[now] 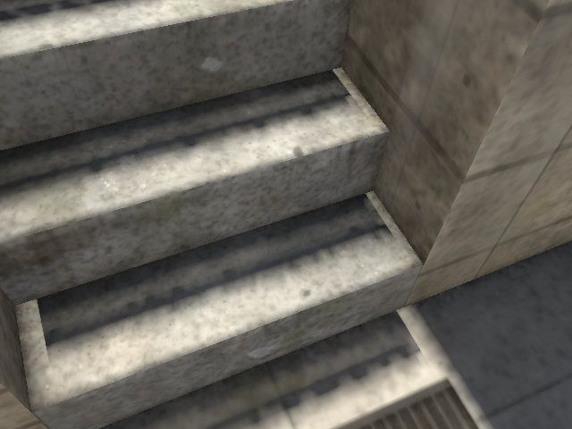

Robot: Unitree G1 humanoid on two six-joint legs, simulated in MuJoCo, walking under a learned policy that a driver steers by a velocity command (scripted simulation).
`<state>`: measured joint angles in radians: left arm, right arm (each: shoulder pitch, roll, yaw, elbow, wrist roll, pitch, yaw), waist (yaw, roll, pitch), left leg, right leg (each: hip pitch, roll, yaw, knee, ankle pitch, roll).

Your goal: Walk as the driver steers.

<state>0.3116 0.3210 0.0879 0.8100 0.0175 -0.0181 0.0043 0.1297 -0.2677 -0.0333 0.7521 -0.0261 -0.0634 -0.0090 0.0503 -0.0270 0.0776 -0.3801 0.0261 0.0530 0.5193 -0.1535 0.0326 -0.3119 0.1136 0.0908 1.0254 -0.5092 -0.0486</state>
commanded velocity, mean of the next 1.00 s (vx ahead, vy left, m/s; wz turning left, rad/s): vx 0.05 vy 0.00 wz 0.22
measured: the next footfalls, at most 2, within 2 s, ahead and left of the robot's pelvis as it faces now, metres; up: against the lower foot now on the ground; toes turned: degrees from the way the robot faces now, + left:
right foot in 0.32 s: +0.11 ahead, -0.12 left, +0.00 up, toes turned -1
left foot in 0.70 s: +0.08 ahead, +0.14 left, +0.00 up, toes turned +13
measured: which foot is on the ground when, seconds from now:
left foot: down 0.00-0.34, up 0.36-0.68, down 0.70-1.00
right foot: up 0.00-0.30, down 0.32-0.70, up 0.72-1.00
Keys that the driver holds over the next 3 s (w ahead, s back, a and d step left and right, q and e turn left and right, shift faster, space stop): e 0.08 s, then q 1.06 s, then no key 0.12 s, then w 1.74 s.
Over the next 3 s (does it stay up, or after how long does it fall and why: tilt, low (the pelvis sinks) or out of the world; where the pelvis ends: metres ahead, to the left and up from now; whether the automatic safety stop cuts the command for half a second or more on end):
stays up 0.35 0.10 0.01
